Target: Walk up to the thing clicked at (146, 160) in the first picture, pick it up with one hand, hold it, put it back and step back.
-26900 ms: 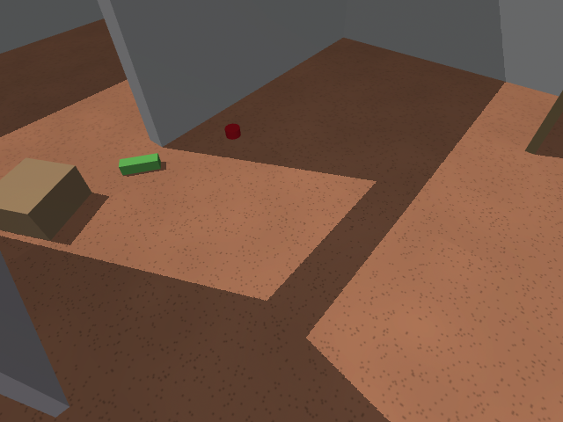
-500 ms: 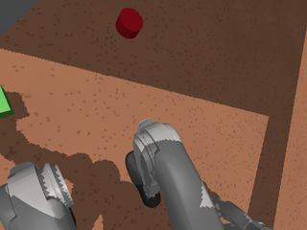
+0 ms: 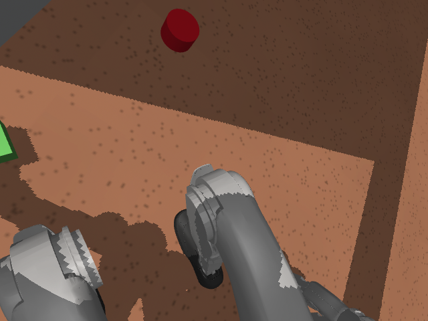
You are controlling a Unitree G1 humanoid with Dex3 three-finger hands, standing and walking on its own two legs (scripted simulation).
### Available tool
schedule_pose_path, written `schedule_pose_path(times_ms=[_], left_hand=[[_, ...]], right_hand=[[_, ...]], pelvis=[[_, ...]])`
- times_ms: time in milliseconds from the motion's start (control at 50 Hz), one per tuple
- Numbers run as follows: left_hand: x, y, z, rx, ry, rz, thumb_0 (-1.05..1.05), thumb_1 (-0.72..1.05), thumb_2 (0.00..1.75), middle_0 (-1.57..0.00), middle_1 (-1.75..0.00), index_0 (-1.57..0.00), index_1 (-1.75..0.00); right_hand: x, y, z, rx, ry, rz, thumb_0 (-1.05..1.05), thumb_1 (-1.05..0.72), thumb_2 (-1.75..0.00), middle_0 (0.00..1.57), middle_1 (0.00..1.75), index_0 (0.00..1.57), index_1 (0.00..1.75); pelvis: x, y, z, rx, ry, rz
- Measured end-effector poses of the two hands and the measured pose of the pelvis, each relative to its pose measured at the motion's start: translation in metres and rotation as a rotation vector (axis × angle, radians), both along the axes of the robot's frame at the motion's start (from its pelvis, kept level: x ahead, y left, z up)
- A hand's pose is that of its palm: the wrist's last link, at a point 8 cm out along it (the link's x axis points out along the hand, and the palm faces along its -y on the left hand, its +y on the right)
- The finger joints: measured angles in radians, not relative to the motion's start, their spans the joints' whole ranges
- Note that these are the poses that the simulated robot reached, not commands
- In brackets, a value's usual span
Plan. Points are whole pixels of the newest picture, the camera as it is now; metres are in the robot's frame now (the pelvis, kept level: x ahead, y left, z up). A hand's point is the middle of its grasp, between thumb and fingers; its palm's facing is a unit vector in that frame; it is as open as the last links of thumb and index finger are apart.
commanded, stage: settle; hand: left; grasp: from above
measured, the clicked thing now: out of the picture +0.46 +0.32 -0.28
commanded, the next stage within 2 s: lift in 0.86 s
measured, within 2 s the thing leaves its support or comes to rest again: leaves its support in 0.32 s
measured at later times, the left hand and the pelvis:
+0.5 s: hand out of the picture +0.45 +0.33 -0.20, palm faces -0.38 -0.09 -0.92, open 9.7 cm; pelvis +0.01 +0.00 +0.01, yaw +2 degrees
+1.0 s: hand out of the picture +0.44 +0.33 -0.13, palm faces -0.44 -0.07 -0.89, open 9.6 cm; pelvis +0.00 -0.01 +0.03, yaw +6 degrees
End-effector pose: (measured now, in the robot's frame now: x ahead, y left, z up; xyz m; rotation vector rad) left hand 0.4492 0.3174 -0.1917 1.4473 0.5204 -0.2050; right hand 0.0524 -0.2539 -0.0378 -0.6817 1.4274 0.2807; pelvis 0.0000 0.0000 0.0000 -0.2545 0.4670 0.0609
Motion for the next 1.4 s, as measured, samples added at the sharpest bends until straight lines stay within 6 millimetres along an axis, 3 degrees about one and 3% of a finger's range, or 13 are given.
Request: schedule_pose_path(times_ms=[340,460,680,900,1120,1260,1400], left_hand=[[0.006,0.007,0.009,0.016,-0.032,0.003,-0.02,0.06,0.42,-0.69,-0.56,-0.72,-0.52],[0.006,0.012,0.039,0.03,-0.077,0.008,-0.02,0.07,0.39,-0.71,-0.54,-0.74,-0.48],[-0.002,0.017,0.088,0.062,0.011,0.026,-0.02,0.09,0.35,-0.74,-0.49,-0.77,-0.42],[-0.008,0.007,0.107,0.027,0.028,-0.038,-0.02,0.07,0.37,-0.76,-0.47,-0.78,-0.42],[-0.007,0.013,0.133,0.047,-0.026,-0.024,-0.02,0.08,0.36,-0.76,-0.47,-0.78,-0.42],[-0.018,0.017,0.156,0.045,0.034,0.007,-0.02,0.08,0.36,-0.76,-0.46,-0.78,-0.42],[-0.037,0.019,0.187,0.023,0.046,0.001,-0.02,0.07,0.36,-0.77,-0.46,-0.78,-0.42]], right_hand=[[0.001,-0.005,0.005,-0.005,0.014,-0.04,0.0,-0.91,-0.9,0.2,0.3,0.2,0.3],[0.014,-0.006,-0.001,0.021,-0.008,-0.087,0.0,-0.91,-0.9,0.2,0.3,0.2,0.3],[0.045,-0.006,-0.017,0.088,-0.11,-0.136,0.0,-0.91,-0.9,0.2,0.3,0.2,0.3],[0.034,-0.021,-0.016,0.028,-0.103,-0.183,0.0,-0.91,-0.9,0.2,0.3,0.2,0.3],[0.018,-0.03,-0.006,-0.028,-0.088,-0.255,0.0,-0.91,-0.9,0.2,0.3,0.2,0.3],[0.021,-0.023,0.004,-0.011,-0.104,-0.299,0.0,-0.91,-0.9,0.2,0.3,0.2,0.3],[0.037,-0.017,0.019,0.009,-0.139,-0.309,0.0,-0.91,-0.9,0.2,0.3,0.2,0.3]], pelvis=[[0.004,0.0,0.003,0.0,0.036,0.006],[0.01,-0.001,0.009,0.008,0.082,0.013],[0.006,-0.002,0.021,0.043,0.111,0.039],[0.0,-0.01,0.024,0.068,0.101,0.055],[-0.002,-0.01,0.033,0.079,0.115,0.061],[-0.001,-0.008,0.052,0.084,0.141,0.069],[-0.002,-0.006,0.075,0.095,0.146,0.08]])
